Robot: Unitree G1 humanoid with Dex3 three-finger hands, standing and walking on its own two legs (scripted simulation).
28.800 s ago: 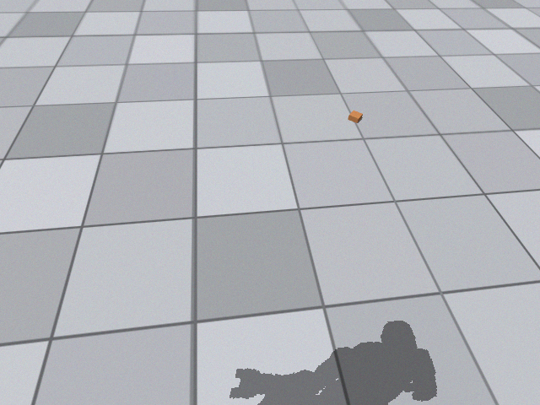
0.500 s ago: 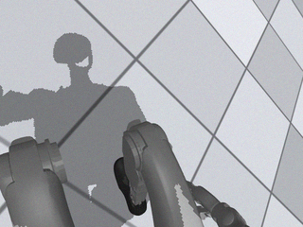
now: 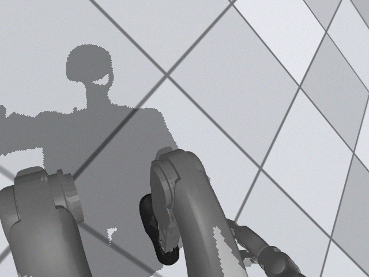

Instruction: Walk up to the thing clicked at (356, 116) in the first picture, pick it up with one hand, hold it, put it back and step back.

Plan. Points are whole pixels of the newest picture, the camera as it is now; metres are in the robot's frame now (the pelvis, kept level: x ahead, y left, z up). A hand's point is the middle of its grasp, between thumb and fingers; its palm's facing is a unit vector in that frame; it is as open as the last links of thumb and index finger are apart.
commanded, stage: close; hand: left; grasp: from above
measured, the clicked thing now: out of the picture +0.39 +0.32 -0.28
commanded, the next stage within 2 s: none
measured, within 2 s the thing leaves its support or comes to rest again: neither
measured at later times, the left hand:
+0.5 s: hand out of the picture +0.37 +0.31 -0.24, palm faces -0.46 -0.10 -0.88, open 9.3 cm
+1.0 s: hand out of the picture +0.37 +0.31 -0.24, palm faces -0.46 -0.10 -0.88, open 9.4 cm
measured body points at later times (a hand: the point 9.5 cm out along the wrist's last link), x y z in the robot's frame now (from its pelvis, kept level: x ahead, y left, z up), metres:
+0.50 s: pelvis +0.00 +0.00 +0.00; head +0.24 +0.13 +0.36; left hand +0.39 +0.32 -0.19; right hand +0.11 -0.25 -0.08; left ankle +0.07 +0.13 -0.26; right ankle +0.10 -0.11 -0.26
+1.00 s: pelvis +0.00 +0.00 +0.00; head +0.24 +0.13 +0.36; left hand +0.39 +0.32 -0.19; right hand +0.11 -0.25 -0.08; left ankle +0.07 +0.13 -0.26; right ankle +0.10 -0.11 -0.26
